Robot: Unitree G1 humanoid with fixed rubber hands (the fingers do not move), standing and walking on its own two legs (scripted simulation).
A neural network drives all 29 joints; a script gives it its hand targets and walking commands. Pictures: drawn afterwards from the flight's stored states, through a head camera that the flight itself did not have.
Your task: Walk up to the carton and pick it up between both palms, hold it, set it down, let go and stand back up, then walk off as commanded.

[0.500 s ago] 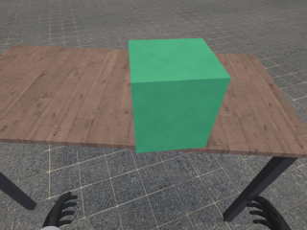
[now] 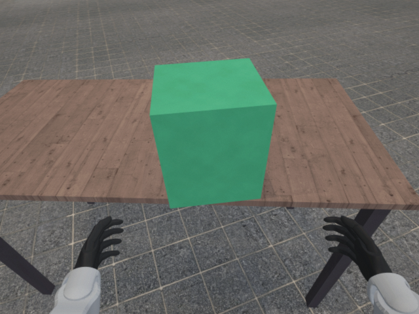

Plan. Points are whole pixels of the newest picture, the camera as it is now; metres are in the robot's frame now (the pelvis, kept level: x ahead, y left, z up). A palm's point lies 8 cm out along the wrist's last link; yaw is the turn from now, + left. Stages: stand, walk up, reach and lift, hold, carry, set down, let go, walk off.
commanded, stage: reach and lift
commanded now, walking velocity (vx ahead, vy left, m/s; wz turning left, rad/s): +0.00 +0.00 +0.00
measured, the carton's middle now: (209, 134) +0.48 +0.01 +0.13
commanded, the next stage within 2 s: none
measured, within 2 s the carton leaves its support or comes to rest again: neither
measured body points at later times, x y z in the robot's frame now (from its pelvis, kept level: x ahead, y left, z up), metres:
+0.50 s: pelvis +0.03 +0.01 +0.00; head +0.02 +0.03 +0.45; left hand +0.27 +0.21 +0.11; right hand +0.26 -0.22 +0.10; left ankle +0.01 +0.15 -0.75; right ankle +0.07 -0.08 -0.75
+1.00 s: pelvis +0.04 +0.01 +0.00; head +0.03 +0.01 +0.45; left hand +0.33 +0.18 +0.17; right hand +0.35 -0.22 +0.14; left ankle +0.01 +0.15 -0.75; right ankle +0.07 -0.08 -0.75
